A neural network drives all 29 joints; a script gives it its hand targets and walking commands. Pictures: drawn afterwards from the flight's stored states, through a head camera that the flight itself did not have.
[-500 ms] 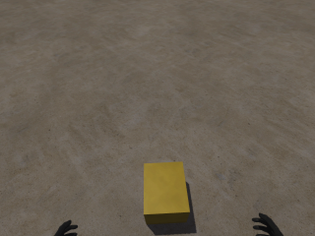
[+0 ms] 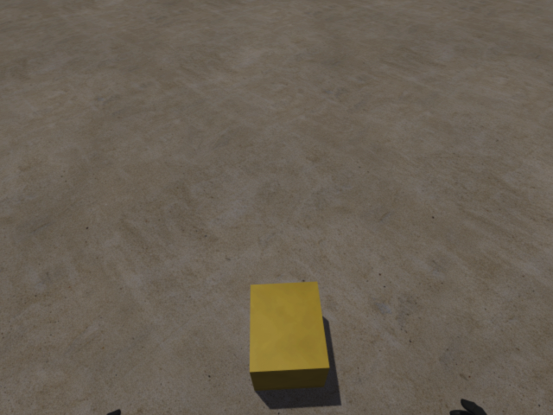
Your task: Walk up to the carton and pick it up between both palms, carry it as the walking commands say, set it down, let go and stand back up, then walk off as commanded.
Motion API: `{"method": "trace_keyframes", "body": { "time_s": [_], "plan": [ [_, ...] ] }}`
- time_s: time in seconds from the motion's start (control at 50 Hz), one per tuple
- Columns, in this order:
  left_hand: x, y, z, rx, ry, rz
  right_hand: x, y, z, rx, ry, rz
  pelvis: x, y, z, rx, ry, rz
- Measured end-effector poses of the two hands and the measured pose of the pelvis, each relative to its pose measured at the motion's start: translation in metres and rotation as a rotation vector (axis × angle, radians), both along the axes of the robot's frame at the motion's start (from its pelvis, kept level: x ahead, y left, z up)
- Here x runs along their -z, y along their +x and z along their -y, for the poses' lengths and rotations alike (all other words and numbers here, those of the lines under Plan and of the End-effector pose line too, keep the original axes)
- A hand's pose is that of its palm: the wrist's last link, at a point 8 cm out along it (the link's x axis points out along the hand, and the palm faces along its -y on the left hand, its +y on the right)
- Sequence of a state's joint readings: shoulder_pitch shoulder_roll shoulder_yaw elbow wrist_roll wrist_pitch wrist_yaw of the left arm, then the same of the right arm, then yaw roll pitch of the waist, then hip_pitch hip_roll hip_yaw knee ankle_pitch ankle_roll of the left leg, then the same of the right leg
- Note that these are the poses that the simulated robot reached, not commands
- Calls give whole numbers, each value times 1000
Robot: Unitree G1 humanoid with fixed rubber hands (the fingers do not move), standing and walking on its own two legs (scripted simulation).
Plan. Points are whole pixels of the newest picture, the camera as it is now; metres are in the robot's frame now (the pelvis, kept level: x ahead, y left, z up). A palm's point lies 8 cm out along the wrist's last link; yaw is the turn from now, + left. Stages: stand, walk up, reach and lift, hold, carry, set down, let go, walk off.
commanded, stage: stand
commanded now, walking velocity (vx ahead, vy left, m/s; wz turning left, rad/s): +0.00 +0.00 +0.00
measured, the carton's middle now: (286, 335) +0.49 -0.01 -0.67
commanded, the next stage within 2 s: walk off in 0.88 s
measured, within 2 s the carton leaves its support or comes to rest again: neither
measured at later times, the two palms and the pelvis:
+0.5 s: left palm out of the picture +0.07 +0.29 -0.11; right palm out of the picture +0.06 -0.30 -0.11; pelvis -0.01 -0.01 +0.00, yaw +0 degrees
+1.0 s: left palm out of the picture +0.07 +0.29 -0.10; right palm out of the picture +0.06 -0.31 -0.11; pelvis -0.01 -0.01 +0.00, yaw +0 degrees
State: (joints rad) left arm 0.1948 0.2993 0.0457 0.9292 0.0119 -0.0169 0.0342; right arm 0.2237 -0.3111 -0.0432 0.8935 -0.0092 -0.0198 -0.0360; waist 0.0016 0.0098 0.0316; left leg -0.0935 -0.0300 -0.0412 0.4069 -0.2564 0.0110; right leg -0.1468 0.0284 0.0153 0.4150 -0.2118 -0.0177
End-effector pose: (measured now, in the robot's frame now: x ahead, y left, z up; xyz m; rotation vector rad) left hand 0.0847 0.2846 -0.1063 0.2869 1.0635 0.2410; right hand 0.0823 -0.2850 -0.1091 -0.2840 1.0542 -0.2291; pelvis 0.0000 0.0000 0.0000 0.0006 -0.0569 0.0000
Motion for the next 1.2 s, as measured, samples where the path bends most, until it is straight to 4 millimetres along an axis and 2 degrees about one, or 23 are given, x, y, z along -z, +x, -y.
{"method": "trace_keyframes", "body": {
  "time_s": [0.22, 0.46, 1.06, 1.14, 1.2],
  "plan": [
    [0, -12, -1, -2, 5, -27, 2, -15, 6, 5, -4, -34, -1, -7, 3, 1, 2, 4],
    [0, -17, -1, -1, 10, -41, 3, -24, 13, 8, -10, -60, -2, -11, 6, 1, 2, 3],
    [-3, -11, -2, 7, 20, -49, 1, -22, 23, 5, -23, -81, -4, -9, 10, 3, 2, -5],
    [1, -13, 5, 22, 2, -70, 9, -33, 17, 10, -7, -154, -3, -8, 8, 1, 1, -19],
    [3, -18, 2, 14, 4, -84, 15, -46, 10, 14, 0, -224, -2, -9, 3, 0, 3, -34]
  ]
}}
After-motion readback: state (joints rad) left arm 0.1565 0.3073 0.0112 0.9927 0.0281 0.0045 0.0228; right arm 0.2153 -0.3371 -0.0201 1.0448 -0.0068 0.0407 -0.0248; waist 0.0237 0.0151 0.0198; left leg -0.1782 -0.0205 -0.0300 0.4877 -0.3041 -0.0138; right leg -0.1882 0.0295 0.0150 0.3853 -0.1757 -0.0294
